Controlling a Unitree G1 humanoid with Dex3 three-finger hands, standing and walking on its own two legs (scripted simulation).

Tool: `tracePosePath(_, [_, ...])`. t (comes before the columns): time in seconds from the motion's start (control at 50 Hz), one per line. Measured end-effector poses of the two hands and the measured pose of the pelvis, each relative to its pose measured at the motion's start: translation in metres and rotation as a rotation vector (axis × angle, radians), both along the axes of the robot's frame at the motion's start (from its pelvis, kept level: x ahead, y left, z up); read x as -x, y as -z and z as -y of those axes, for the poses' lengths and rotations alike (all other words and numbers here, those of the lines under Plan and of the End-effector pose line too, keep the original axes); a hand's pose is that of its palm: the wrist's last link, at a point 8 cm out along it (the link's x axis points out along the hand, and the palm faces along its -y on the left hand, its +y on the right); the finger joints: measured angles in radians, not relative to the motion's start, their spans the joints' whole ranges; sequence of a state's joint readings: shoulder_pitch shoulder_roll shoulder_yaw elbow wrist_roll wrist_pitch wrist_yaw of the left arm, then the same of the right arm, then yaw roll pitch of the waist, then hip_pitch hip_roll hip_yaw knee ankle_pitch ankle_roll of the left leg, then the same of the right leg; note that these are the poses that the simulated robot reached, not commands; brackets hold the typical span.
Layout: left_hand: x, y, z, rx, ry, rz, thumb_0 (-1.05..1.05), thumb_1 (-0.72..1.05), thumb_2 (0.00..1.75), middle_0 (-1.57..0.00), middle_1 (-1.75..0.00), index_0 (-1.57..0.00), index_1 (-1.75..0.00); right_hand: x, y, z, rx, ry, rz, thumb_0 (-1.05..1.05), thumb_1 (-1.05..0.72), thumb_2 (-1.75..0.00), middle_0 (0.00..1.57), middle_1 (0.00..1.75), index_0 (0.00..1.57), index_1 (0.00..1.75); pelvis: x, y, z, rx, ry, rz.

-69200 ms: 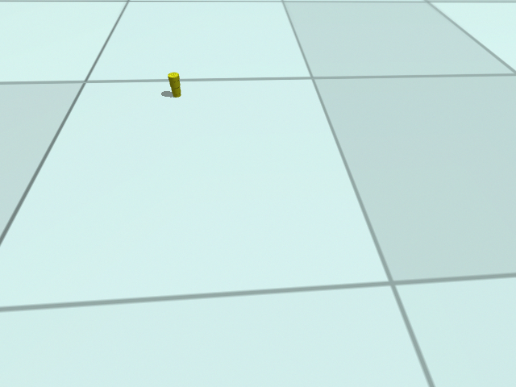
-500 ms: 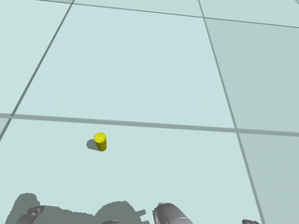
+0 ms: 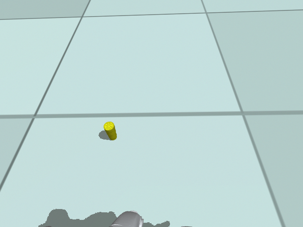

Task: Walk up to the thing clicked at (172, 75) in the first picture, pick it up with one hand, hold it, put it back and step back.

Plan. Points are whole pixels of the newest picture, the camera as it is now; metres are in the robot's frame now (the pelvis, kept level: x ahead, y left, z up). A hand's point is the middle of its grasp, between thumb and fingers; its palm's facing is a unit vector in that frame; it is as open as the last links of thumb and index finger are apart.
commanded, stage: step back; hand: left
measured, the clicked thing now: (111, 131) +0.81 +0.33 -0.68
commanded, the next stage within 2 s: stand in 1.56 s
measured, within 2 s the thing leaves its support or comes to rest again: neither
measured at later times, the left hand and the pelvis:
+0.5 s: hand out of the picture -0.11 +0.26 -0.16, palm faces +0.02 -0.92 -0.40, open 7.4 cm; pelvis -0.17 -0.02 -0.01, yaw +1 degrees
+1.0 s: hand out of the picture -0.15 +0.26 -0.14, palm faces +0.05 -0.92 -0.40, open 7.4 cm; pelvis -0.21 -0.02 +0.00, yaw +3 degrees
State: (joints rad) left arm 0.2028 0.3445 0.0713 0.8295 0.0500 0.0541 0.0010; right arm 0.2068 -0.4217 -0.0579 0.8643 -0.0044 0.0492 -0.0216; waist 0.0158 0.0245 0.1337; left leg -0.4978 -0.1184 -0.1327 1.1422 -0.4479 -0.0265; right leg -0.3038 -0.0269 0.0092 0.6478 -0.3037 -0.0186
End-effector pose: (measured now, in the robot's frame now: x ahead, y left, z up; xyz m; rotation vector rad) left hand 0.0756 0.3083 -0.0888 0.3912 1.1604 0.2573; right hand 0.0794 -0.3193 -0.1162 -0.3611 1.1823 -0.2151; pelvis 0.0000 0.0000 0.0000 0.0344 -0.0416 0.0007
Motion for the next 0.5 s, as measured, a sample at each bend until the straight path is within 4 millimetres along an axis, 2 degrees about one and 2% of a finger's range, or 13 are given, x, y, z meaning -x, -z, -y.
tracePosePath(0.1, [0.01,0.001,-0.003,-0.009,-0.001,0.094,0.01,0.9,0.9,-0.21,-0.3,-0.2,-0.3,0.049,0.005,-0.002,0.015,-0.036,-0.098,0.01,-0.91,-0.9,0.2,0.3,0.21,0.3,0.035,0.004,0.002,0.008,-0.055,-0.002])
tracePosePath(0.2, [0.037,0.018,-0.012,0.02,-0.009,0.129,0.01,0.9,0.9,-0.21,-0.3,-0.2,-0.3,0.084,0.006,-0.014,0.025,-0.059,-0.101,0.01,-0.91,-0.9,0.2,0.3,0.21,0.3,0.077,0.014,-0.005,-0.007,-0.085,0.016])
tracePosePath(0.28, [0.07,0.02,-0.01,0.044,-0.034,0.089,0.01,0.9,0.9,-0.21,-0.3,-0.2,-0.3,0.106,-0.005,-0.019,0.018,-0.071,-0.074,0.01,-0.91,-0.9,0.2,0.3,0.21,0.3,0.104,0.006,-0.004,0.031,-0.085,0.021])
tracePosePath(0.38, [0.122,0.02,-0.004,0.055,-0.053,0.055,0.01,0.91,0.9,-0.21,-0.3,-0.2,-0.3,0.115,-0.017,-0.014,0.03,-0.09,-0.004,0.01,-0.9,-0.9,0.2,0.3,0.21,0.3,0.136,0.001,0.004,0.049,-0.058,0.005])
tracePosePath(0.5, [0.194,0.028,0.011,0.03,-0.037,-0.033,0.01,0.91,0.9,-0.21,-0.3,-0.2,-0.3,0.124,-0.009,0.006,0.013,-0.087,0.107,0.0,-0.9,-0.9,0.2,0.3,0.21,0.3,0.175,0.011,0.02,0.069,-0.012,0.012])
